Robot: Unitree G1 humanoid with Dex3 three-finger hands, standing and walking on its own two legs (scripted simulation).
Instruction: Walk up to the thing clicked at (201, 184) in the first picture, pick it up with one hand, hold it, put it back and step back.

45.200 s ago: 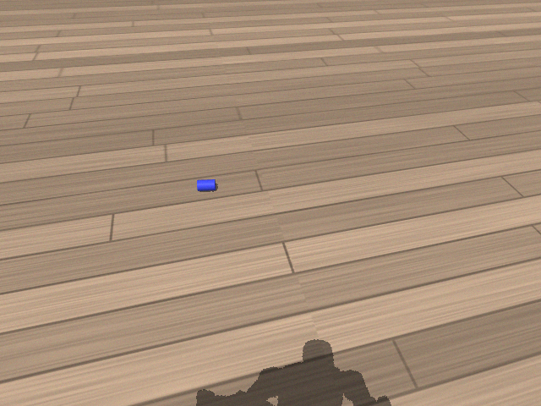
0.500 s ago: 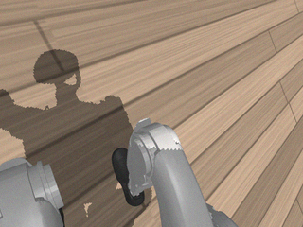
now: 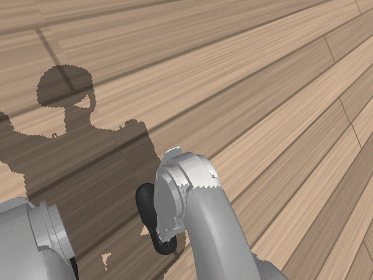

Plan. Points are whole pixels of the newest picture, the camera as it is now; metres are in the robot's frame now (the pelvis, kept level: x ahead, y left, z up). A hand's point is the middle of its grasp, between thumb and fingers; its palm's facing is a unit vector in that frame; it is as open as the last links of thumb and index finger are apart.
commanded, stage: open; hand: left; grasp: from above
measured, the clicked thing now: out of the picture +0.49 +0.35 -0.28
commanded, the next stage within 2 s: withdraw in 0.54 s
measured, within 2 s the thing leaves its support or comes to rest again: neither
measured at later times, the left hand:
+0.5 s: hand out of the picture +0.47 +0.35 -0.23, palm faces -0.44 -0.14 -0.89, open 12.4 cm
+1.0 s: hand out of the picture +0.50 +0.39 -0.14, palm faces -0.27 -0.07 -0.96, open 13.4 cm
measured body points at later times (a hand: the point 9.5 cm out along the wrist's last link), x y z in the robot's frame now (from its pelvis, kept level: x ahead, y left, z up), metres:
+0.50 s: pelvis +0.00 +0.00 +0.00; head +0.28 +0.13 +0.33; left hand +0.49 +0.35 -0.18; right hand +0.04 -0.26 -0.04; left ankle +0.06 +0.12 -0.28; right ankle +0.14 -0.12 -0.28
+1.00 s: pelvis +0.01 +0.00 +0.01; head +0.26 +0.12 +0.36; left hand +0.51 +0.39 -0.09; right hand +0.05 -0.27 -0.04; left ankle +0.06 +0.12 -0.28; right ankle +0.14 -0.12 -0.28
